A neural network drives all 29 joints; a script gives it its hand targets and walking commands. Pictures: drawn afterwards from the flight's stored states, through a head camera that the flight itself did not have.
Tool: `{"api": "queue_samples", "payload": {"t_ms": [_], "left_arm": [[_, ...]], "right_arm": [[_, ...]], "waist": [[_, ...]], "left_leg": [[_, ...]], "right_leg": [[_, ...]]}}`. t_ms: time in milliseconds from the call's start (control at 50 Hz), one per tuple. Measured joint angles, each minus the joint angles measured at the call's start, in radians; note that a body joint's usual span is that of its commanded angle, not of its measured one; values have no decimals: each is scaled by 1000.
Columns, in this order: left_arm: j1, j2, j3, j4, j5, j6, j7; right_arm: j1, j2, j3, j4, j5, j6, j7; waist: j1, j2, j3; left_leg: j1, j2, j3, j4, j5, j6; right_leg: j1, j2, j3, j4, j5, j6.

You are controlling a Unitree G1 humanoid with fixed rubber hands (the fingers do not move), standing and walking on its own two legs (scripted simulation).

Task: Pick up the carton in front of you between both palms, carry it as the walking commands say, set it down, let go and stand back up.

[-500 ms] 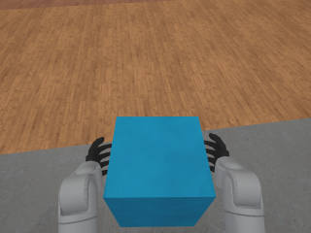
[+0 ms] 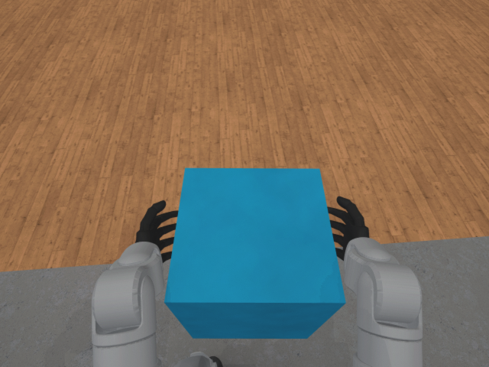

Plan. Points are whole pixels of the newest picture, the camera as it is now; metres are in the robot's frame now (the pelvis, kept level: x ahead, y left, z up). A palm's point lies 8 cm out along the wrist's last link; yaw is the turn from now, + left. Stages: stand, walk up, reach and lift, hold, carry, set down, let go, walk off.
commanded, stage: carry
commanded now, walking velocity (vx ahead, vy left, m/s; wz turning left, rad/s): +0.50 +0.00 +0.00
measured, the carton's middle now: (251, 260) +0.29 +0.01 +0.01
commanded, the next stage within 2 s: none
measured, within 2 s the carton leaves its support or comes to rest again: neither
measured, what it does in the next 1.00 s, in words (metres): walks ahead: left foot, then right foot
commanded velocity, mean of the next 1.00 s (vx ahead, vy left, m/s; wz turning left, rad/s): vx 0.50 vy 0.00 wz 0.00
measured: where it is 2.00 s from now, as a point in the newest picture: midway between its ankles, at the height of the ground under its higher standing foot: (254, 155)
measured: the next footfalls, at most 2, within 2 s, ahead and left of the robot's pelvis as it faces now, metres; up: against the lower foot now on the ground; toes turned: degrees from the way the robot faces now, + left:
left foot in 0.10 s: +0.26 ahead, +0.10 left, +0.00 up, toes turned +10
right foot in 0.58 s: +0.60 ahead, -0.10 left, +0.00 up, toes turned -13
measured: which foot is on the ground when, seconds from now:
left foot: up 0.00-0.08, down 0.10-0.62, up 0.64-1.00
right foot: down 0.00-0.12, up 0.14-0.56, down 0.58-1.00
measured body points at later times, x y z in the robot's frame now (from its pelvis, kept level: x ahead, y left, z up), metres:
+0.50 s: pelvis +0.35 +0.01 +0.00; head +0.36 +0.02 +0.45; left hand +0.63 +0.15 +0.07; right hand +0.62 -0.15 +0.08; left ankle +0.22 +0.09 -0.74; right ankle +0.49 -0.12 -0.71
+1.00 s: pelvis +0.68 -0.02 +0.00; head +0.71 -0.02 +0.45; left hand +1.04 +0.13 +0.15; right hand +1.04 -0.18 +0.15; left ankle +0.82 +0.10 -0.70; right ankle +0.56 -0.09 -0.74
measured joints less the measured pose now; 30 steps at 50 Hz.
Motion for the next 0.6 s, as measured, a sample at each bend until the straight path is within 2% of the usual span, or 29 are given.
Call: {"api": "queue_samples", "payload": {"t_ms": [40,80,100,120,160,180,220,260,340,420,500,560,580,600], "left_arm": [[6,1,-7,7,3,1,-2],[14,2,-10,12,8,5,-3],[17,3,-7,16,10,4,-4],[16,3,2,30,12,1,-4],[17,2,14,56,16,-4,-5],[20,3,14,63,18,-5,-6],[30,4,3,70,21,-8,-6],[38,5,-11,67,22,-15,-6],[57,5,-36,47,24,-40,-6],[71,6,-46,1,22,-45,-2],[68,6,-40,-54,12,-24,5],[42,5,-30,-81,3,6,11],[25,3,-25,-85,0,17,12],[5,1,-24,-78,-2,21,13]], "right_arm": [[12,-2,1,0,0,2,1],[16,-2,2,11,0,3,1],[15,-2,5,24,0,0,2],[10,-1,9,51,-3,-12,4],[0,0,9,96,-5,-24,5],[2,0,9,107,-4,-26,5],[19,-2,9,108,-1,-31,4],[39,-4,8,92,4,-37,4],[64,-6,6,55,14,-55,4],[68,-6,9,17,23,-57,4],[52,-5,16,-21,25,-38,5],[29,-4,13,-52,22,-7,2],[18,-3,7,-64,20,5,1],[3,-5,-3,-70,20,15,1]], "waist": [[-3,-1,-5],[-6,-7,-6],[-11,-14,-6],[-19,-34,-1],[-35,-33,17],[-40,-25,28],[-48,-14,46],[-53,-5,55],[-57,9,47],[-47,11,27],[-35,7,6],[-33,15,0],[-32,16,1],[-24,37,4]], "left_leg": [[29,-14,33,-78,49,13],[90,-36,73,-142,56,24],[123,-47,89,-150,33,41],[123,-56,104,-101,-1,71],[141,-51,112,-57,-61,101],[166,-47,112,-72,-67,98],[227,-48,110,-131,-75,90],[288,-49,103,-196,-78,82],[404,-47,84,-297,-101,70],[520,-46,69,-357,-151,45],[637,-46,61,-381,-232,9],[713,-34,49,-343,-324,-23],[722,-23,48,-284,-370,-32],[704,7,47,-178,-418,-36]], "right_leg": [[60,-5,5,2,-50,19],[98,-21,10,71,-127,40],[91,-40,10,161,-175,46],[41,-72,22,312,-165,43],[-123,-62,108,671,-137,33],[-206,-48,134,807,-120,22],[-342,-42,147,922,-62,2],[-443,-50,140,894,-9,-3],[-567,-65,118,713,66,11],[-615,-71,85,519,172,20],[-602,-55,37,357,265,8],[-541,-27,-7,270,287,-12],[-503,-14,-24,241,270,-17],[-487,2,-38,260,273,-41]]}}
